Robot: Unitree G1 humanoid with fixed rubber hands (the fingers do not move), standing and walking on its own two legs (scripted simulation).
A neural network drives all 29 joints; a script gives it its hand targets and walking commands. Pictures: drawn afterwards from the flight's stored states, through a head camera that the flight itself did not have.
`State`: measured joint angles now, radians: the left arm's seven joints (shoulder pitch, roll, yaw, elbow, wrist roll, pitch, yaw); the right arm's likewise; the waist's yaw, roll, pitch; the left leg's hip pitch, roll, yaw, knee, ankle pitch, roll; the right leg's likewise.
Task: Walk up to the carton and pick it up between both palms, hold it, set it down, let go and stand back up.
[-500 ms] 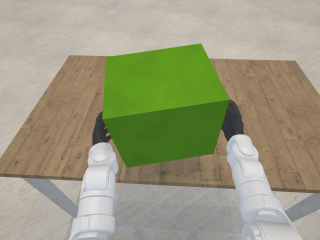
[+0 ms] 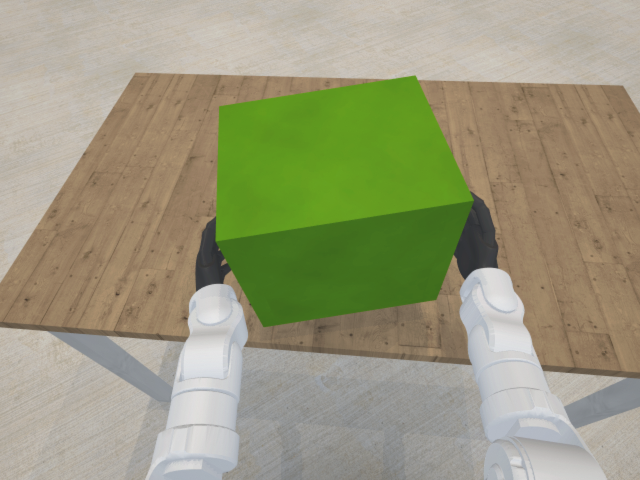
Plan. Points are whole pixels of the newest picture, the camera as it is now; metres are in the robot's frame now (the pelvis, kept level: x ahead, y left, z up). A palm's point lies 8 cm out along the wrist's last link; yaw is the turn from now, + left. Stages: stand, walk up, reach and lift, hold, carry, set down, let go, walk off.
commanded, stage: set down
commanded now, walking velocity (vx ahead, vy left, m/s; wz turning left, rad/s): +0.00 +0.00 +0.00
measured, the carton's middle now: (334, 209) +0.45 +0.04 +0.06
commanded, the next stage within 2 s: none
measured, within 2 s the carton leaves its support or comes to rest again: rests again in 0.54 s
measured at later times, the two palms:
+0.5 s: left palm (226, 258) +0.38 +0.18 +0.04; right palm (479, 212) +0.47 -0.15 +0.05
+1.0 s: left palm (225, 260) +0.39 +0.19 +0.02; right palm (475, 219) +0.49 -0.16 +0.02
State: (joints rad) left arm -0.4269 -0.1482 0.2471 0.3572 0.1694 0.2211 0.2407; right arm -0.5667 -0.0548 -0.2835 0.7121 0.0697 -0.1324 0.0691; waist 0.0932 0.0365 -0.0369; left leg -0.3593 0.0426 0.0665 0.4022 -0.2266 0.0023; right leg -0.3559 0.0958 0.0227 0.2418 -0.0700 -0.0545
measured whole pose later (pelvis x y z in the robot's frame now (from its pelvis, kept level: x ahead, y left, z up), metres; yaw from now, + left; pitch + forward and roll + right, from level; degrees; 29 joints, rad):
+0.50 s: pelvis -0.01 -0.02 -0.01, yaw +0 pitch +22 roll +0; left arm -0.63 -0.12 0.25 0.51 0.06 0.15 0.29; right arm -0.81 -0.30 -0.12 0.83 0.05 -0.03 0.10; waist 0.17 0.04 -0.14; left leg -0.59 0.04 0.07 0.40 -0.19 -0.01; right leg -0.62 0.10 0.02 0.30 -0.06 -0.07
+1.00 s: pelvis -0.02 -0.02 -0.02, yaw +0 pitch +33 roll +0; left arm -0.66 -0.06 0.25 0.41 0.05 0.21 0.26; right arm -0.90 -0.34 -0.07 0.86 0.07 -0.01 0.06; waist 0.14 -0.02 -0.23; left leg -0.83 0.04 0.07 0.40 -0.14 -0.01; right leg -0.87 0.10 0.02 0.32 0.01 -0.05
